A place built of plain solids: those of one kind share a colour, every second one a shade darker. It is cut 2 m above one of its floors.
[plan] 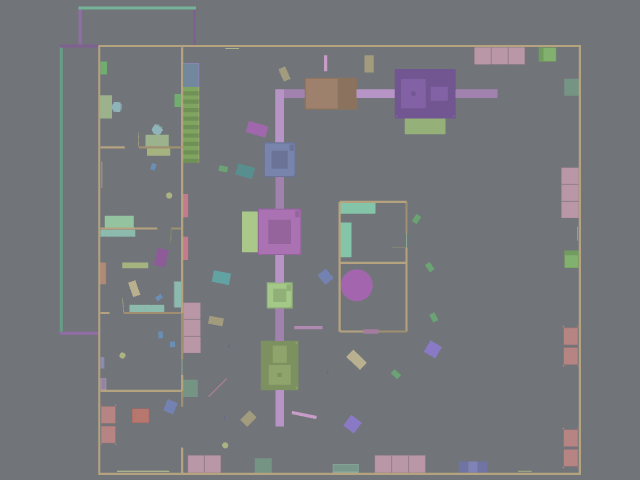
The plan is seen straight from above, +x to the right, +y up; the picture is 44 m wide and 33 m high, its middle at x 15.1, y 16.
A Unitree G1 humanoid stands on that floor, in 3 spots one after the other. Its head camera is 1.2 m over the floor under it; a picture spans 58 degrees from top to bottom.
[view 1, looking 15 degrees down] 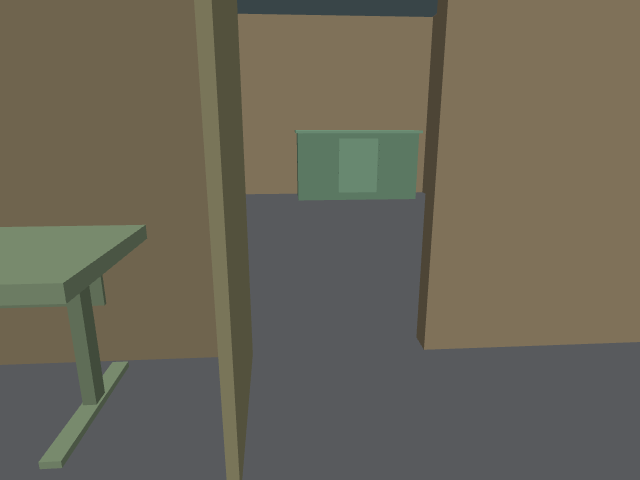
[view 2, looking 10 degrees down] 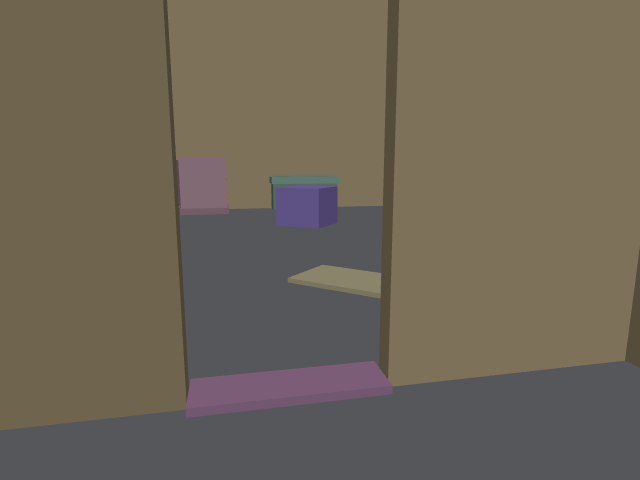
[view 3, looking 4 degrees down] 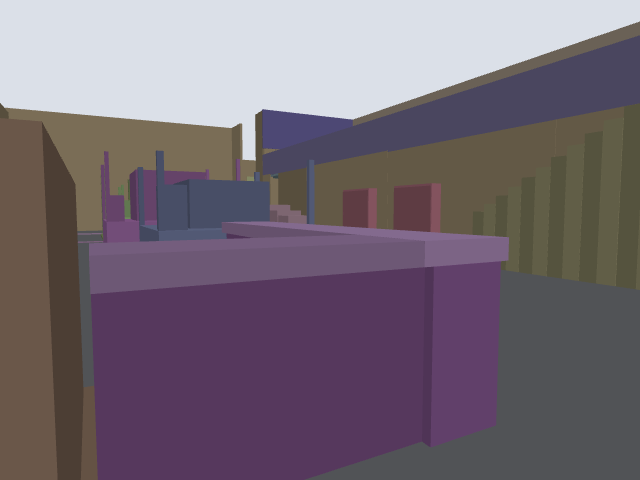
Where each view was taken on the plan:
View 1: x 2.40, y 24.54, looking -94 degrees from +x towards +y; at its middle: ground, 4.64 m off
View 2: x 18.89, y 11.84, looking -102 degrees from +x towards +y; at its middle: ground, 6.91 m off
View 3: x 14.05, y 27.96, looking -118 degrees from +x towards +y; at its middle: conveyor_belt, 2.16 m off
